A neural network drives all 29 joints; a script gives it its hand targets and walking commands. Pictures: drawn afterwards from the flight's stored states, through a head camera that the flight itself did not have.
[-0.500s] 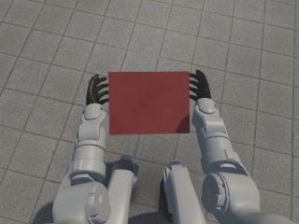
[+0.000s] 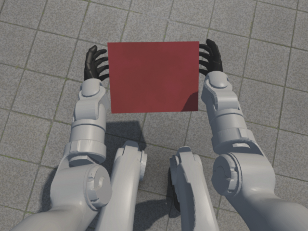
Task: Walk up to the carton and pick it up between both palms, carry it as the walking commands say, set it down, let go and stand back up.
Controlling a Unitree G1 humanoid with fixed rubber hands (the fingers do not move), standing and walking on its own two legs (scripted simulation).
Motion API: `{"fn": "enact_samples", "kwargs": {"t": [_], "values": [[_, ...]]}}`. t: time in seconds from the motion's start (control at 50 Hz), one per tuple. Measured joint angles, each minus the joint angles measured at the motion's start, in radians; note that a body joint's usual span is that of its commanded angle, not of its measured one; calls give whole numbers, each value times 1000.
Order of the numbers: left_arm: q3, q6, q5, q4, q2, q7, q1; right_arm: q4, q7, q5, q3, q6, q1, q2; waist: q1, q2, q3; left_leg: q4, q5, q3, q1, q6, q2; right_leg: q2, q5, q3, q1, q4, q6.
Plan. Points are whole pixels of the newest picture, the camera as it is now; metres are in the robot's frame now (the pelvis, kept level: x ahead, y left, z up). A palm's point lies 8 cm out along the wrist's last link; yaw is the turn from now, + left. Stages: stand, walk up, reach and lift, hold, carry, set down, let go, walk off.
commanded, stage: set down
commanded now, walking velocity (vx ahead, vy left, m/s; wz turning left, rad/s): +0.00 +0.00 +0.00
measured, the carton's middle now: (152, 79) +0.50 +0.04 -0.19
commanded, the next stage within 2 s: none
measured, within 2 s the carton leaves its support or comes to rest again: neither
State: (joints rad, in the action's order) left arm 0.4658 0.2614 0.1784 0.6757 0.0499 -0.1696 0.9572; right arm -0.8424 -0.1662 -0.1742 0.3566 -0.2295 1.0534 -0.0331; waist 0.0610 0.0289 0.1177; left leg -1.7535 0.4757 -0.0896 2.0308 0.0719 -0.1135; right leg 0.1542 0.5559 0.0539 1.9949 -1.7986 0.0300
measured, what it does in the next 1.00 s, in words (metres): lowers itself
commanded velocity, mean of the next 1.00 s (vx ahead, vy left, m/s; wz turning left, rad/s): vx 0.00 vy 0.00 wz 0.00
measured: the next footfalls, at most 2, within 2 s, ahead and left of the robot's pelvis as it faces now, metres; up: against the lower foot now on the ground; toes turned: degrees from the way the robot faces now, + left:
none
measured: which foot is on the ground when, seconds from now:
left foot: down 0.00-1.00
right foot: down 0.00-1.00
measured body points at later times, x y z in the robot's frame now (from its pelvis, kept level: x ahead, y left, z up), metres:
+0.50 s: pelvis -0.01 +0.00 -0.06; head +0.31 +0.01 +0.26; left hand +0.49 +0.19 -0.19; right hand +0.53 -0.11 -0.19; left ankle +0.12 +0.13 -0.46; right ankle +0.09 -0.11 -0.46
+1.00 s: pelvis +0.00 +0.00 -0.10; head +0.35 +0.00 +0.18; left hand +0.50 +0.18 -0.26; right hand +0.55 -0.11 -0.26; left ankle +0.12 +0.13 -0.46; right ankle +0.09 -0.11 -0.46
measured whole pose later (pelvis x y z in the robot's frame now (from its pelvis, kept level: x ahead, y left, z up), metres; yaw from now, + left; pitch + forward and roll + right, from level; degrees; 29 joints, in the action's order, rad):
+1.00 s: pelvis +0.00 +0.00 -0.10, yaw +0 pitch +40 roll +1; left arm 0.41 0.21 0.05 0.81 -0.08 -0.16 1.20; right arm -1.03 -0.18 -0.01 0.17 -0.19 1.36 -0.22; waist 0.08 0.01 -0.19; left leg -2.11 0.55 -0.05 2.27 0.08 -0.11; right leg 0.18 0.63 0.05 2.24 -2.17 0.05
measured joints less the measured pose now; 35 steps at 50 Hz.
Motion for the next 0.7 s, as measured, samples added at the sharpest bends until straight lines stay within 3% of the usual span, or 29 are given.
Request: {"fn": "enact_samples", "kwargs": {"t": [0.7], "values": [[-26, -25, -82, 70, -92, -3, 197, -109, 1, 92, -88, 18, 233, -124, 6, -12, -190, -265, 24, 21, 255, 11, -21, 23, 32, -5, 253, -270, 29]]}}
